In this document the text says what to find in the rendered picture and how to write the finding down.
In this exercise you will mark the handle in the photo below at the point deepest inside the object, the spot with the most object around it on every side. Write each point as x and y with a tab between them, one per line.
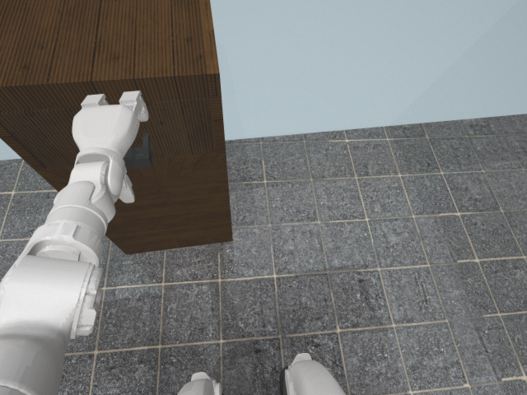
139	157

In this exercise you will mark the robot thigh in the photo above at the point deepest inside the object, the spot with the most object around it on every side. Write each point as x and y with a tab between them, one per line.
201	387
309	377

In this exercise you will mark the cabinet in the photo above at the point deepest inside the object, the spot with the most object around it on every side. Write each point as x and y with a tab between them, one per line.
54	53

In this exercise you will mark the robot left hand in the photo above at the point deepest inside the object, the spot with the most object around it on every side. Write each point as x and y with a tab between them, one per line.
112	127

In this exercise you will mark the left robot thigh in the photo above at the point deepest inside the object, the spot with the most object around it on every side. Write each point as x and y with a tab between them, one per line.
201	387

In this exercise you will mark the robot left forearm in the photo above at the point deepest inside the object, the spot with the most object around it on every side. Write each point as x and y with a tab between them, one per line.
77	223

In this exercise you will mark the left robot upper arm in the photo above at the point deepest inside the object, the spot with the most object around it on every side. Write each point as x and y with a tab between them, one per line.
48	302

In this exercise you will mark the drawer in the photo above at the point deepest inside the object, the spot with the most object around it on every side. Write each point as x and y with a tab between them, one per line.
176	128

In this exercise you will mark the right robot thigh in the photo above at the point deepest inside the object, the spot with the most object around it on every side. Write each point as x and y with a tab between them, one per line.
309	377

